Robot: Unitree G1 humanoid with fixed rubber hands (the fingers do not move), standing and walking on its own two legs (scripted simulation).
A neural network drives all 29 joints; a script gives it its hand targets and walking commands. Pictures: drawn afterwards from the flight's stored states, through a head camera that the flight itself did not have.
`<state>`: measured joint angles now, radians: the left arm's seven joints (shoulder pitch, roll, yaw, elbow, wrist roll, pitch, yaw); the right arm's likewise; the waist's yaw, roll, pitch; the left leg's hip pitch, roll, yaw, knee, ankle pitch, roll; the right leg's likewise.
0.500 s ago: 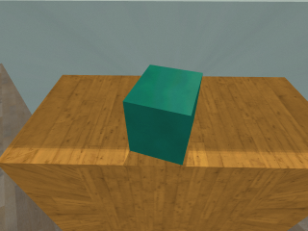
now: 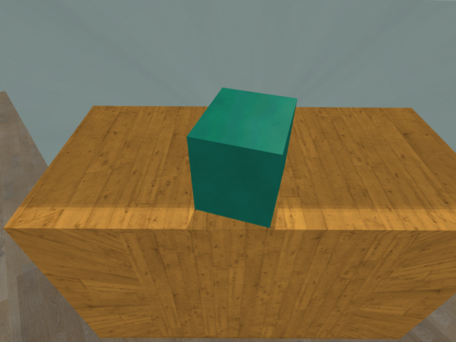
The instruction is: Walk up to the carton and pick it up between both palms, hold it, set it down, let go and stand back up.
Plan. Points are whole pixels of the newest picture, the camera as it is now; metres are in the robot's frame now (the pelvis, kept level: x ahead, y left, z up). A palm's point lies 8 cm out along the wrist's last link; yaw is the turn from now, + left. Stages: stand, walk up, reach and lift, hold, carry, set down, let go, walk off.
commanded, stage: stand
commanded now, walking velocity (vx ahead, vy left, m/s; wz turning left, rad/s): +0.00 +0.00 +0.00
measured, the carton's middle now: (245, 154) +0.53 -0.02 +0.06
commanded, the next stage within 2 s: none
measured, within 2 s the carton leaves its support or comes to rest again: neither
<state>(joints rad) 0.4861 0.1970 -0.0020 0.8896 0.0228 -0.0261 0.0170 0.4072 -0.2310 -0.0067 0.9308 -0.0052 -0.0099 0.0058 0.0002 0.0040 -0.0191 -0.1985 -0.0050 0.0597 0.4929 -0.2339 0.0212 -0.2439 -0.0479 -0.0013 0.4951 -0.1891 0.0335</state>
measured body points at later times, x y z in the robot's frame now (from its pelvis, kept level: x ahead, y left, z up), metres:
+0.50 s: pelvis +0.00 -0.01 +0.00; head -0.01 -0.02 +0.45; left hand -0.01 +0.22 -0.15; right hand -0.02 -0.25 -0.15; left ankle +0.02 +0.11 -0.74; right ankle +0.05 -0.14 -0.74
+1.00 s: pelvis +0.02 -0.01 +0.00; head +0.01 -0.02 +0.45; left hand +0.01 +0.22 -0.15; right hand +0.02 -0.25 -0.15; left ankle +0.02 +0.11 -0.74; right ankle +0.05 -0.14 -0.74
